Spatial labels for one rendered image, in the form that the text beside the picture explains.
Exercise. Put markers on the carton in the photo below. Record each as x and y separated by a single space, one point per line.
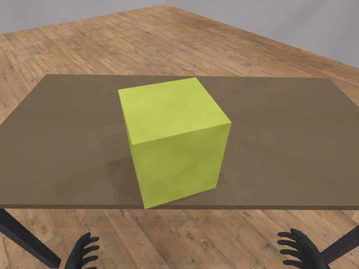
177 135

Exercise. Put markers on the right robot hand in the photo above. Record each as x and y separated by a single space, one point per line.
307 251

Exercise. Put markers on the left robot hand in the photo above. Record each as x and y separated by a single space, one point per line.
75 260

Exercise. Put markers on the table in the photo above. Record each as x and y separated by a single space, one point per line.
293 145

